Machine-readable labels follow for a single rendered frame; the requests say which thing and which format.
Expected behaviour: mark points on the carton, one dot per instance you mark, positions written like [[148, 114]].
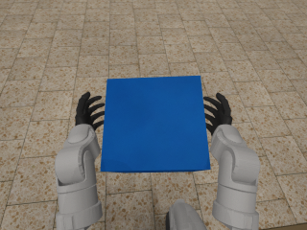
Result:
[[154, 125]]

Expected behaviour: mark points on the left robot forearm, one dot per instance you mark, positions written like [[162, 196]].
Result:
[[79, 206]]

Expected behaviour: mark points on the robot right hand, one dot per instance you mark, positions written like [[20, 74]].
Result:
[[222, 113]]

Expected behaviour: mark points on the robot left hand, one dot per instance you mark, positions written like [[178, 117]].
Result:
[[83, 111]]

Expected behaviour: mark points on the right robot forearm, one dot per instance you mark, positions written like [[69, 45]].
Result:
[[239, 168]]

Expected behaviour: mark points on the right robot thigh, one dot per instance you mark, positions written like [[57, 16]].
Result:
[[182, 216]]

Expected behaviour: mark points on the robot right shin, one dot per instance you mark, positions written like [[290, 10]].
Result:
[[180, 200]]

